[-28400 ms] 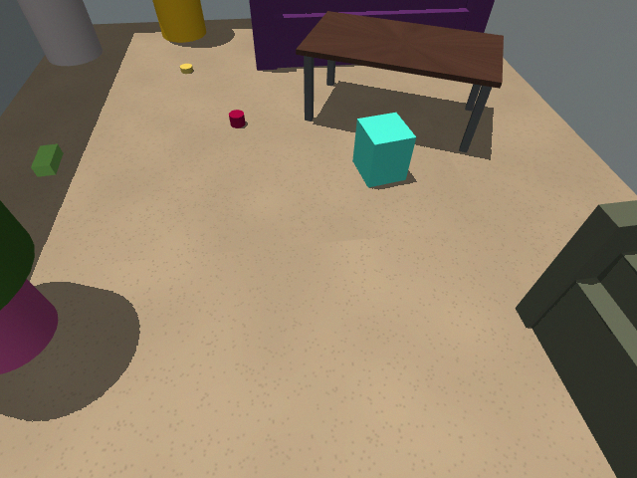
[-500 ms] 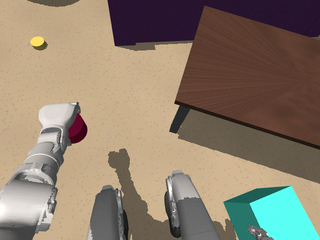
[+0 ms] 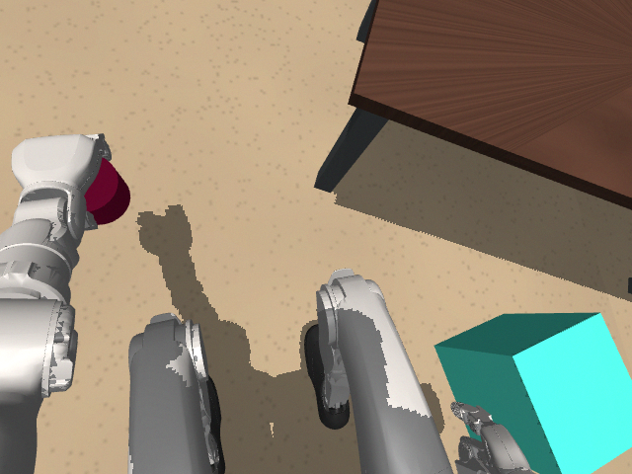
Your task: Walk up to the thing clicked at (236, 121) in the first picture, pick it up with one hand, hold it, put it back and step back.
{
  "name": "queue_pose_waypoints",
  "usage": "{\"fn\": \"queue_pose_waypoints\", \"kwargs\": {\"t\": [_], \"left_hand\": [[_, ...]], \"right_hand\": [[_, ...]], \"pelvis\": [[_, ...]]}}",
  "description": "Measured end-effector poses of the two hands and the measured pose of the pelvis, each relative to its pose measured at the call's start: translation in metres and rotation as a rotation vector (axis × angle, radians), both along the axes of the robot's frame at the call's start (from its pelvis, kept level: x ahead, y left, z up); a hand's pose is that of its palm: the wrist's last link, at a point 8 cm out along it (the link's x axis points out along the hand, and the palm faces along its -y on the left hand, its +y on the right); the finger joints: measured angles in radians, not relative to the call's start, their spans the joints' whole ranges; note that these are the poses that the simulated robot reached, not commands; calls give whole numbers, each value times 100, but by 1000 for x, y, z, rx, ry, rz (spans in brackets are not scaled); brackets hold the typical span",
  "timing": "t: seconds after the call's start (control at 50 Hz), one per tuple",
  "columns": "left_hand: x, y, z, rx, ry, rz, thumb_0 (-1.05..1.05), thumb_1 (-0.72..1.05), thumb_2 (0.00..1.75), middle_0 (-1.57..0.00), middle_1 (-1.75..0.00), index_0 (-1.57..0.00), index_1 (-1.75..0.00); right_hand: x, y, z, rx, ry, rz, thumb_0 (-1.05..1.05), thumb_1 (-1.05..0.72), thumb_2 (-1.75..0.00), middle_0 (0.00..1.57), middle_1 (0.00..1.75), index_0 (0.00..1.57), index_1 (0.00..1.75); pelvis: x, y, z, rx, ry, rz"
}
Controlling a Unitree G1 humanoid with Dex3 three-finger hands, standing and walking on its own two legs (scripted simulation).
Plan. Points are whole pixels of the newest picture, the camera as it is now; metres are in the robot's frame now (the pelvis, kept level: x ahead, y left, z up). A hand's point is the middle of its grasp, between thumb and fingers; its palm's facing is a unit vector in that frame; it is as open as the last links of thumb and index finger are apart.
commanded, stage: crouch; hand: left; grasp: from above
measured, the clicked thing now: (92, 190) +0.51 +0.19 -0.19
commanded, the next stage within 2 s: lower in 0.80 s
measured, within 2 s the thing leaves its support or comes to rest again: neither
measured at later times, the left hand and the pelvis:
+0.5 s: hand (95, 193) +0.51 +0.20 -0.22, palm faces -0.45 +0.00 -0.89, open 10.5 cm; pelvis -0.01 +0.00 -0.06, yaw -2 degrees
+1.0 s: hand (99, 192) +0.53 +0.20 -0.26, palm faces -0.45 +0.00 -0.90, open 10.5 cm; pelvis -0.01 +0.00 -0.09, yaw -3 degrees
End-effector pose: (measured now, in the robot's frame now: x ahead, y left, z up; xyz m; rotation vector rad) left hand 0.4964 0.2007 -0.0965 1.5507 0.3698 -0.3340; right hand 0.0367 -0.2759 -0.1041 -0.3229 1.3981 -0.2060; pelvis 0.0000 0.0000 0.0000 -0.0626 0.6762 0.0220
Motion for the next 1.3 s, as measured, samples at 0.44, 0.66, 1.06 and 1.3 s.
{"fn": "queue_pose_waypoints", "kwargs": {"t": [0.44, 0.66, 1.06, 1.3], "left_hand": [[20, -2, -63, -11, 21, -8, -1, -1, 47, -75, -61, -63, -55], [28, 1, -83, -9, 3, -6, -1, 0, 46, -75, -60, -63, -54], [35, 2, -110, -8, 31, 6, -1, -2, 48, -77, -59, -65, -54], [35, 0, -144, -22, 21, -29, -1, -1, 46, -76, -59, -64, -54]], "right_hand": [[-48, -3, -43, 14, 129, -11, 0, -91, -90, 20, 30, 20, 30], [-59, 6, -55, 13, 144, 5, 0, -91, -90, 20, 30, 20, 30], [-67, 8, -63, 25, 174, 31, 0, -92, -90, 20, 30, 20, 30], [-76, 8, -69, 6, 202, 59, 0, -92, -90, 20, 30, 20, 30]], "pelvis": [[-7, -2, -58, -17, -20, -13], [-10, 1, -78, -37, -28, -15], [-10, 2, -94, -56, -44, -20], [-12, 2, -113, -74, -67, -28]]}}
